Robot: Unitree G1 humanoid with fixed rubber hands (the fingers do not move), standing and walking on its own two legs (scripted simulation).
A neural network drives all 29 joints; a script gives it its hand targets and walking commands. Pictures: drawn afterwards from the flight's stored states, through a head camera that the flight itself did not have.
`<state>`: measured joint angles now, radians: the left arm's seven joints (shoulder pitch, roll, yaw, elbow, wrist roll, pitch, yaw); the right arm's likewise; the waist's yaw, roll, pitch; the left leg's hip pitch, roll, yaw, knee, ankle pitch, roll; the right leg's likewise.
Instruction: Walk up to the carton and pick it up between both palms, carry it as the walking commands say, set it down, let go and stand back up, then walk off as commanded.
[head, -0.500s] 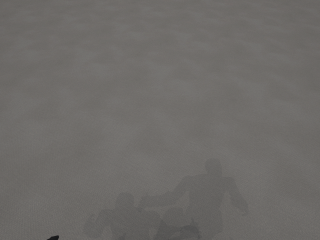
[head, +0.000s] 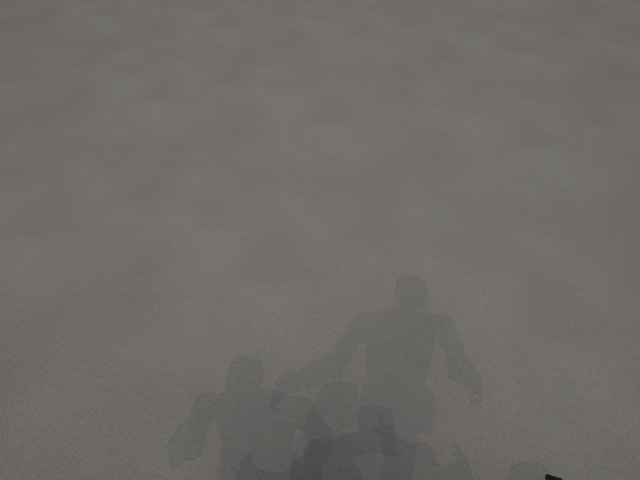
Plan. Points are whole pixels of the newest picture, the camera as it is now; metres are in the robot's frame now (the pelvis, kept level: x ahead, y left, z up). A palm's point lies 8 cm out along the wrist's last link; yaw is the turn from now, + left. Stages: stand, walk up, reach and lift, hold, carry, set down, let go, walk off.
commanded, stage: walk up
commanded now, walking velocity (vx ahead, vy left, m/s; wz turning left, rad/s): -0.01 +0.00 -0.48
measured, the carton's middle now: out of the picture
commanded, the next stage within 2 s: none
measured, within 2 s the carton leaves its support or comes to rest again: neither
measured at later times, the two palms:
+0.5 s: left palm (145, 458) +0.17 +0.26 -0.11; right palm out of the picture -0.03 -0.25 -0.10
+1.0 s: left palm out of the picture +0.15 +0.23 -0.10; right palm out of the picture -0.04 -0.28 -0.09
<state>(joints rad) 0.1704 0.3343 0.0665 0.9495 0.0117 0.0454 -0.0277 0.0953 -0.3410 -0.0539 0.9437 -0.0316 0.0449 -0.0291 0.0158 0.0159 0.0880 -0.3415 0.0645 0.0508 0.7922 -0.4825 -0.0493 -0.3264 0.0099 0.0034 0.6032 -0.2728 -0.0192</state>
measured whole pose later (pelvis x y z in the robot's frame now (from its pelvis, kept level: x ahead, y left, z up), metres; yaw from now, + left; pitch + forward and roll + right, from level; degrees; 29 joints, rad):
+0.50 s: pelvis -0.02 +0.03 +0.01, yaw -16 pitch +0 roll -1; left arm 0.09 0.30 0.06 0.85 0.01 0.08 -0.04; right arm 0.21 -0.27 -0.04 0.89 -0.04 0.01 -0.03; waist -0.02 -0.02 0.08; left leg -0.22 0.11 0.20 0.50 -0.27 0.00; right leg -0.41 -0.03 -0.05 0.88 -0.45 0.06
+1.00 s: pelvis -0.04 +0.03 +0.01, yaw -31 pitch +1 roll +1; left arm 0.23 0.27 0.07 0.84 0.02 0.04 -0.01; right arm 0.10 -0.27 -0.05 0.76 -0.01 0.05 -0.02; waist 0.04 -0.01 0.08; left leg -0.35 0.03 0.06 0.70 -0.41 -0.05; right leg -0.28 0.03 0.11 0.47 -0.21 -0.02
